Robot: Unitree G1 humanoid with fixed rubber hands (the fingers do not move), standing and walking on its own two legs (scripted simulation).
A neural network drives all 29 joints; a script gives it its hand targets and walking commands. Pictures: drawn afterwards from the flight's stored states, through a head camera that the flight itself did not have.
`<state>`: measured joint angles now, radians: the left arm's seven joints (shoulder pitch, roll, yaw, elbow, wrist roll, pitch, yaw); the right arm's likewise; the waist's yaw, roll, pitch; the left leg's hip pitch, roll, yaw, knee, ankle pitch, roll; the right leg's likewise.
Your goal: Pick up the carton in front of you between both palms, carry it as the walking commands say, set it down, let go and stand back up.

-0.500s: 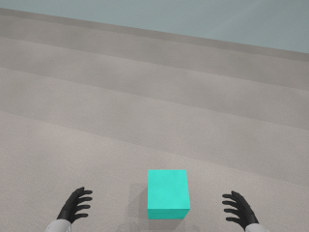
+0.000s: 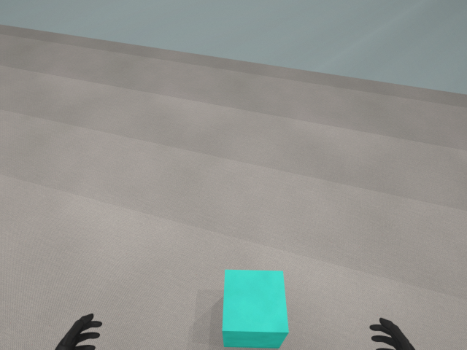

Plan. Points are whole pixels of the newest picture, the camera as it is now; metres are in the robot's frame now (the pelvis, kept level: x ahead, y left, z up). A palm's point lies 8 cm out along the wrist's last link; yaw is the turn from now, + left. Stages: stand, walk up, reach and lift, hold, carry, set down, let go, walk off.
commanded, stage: stand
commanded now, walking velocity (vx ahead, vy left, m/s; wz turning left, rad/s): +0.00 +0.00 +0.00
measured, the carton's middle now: (252, 310) +0.37 -0.06 -0.65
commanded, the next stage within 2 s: none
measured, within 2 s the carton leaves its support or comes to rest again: neither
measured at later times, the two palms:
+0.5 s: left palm out of the picture +0.09 +0.30 -0.09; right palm out of the picture +0.10 -0.30 -0.09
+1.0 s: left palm out of the picture +0.06 +0.31 -0.09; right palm out of the picture +0.07 -0.31 -0.09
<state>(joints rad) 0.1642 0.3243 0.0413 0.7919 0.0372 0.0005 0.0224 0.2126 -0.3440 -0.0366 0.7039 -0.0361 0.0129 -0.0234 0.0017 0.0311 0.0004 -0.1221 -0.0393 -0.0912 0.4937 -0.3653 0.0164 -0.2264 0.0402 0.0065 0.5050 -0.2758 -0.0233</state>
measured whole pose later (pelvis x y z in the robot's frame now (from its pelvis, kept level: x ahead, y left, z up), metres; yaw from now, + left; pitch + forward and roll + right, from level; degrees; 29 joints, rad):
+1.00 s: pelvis -0.03 +0.00 +0.01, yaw +0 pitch -2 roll +0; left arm 0.12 0.38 0.01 1.03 0.02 -0.01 0.01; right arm 0.18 -0.39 0.00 0.95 -0.02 -0.01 -0.02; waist 0.01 0.02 0.02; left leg -0.05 -0.04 -0.09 0.36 -0.26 0.01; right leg -0.16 0.04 0.01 0.37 -0.17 -0.03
